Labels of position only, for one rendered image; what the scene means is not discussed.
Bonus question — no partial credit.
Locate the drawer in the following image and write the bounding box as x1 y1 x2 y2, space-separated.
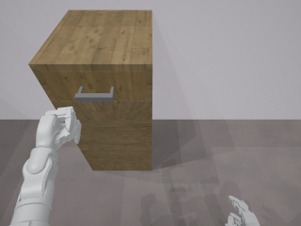
40 71 147 101

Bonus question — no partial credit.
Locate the robot right hand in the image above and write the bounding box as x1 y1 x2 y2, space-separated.
225 195 261 226

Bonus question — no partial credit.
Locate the handle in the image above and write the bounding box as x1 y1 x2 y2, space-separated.
74 86 115 102

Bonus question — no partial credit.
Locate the cabinet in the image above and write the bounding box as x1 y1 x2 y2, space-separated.
28 9 153 170

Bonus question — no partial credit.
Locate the robot left forearm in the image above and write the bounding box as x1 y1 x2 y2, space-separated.
9 147 59 226

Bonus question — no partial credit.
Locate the robot left hand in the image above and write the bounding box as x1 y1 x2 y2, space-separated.
36 106 82 152

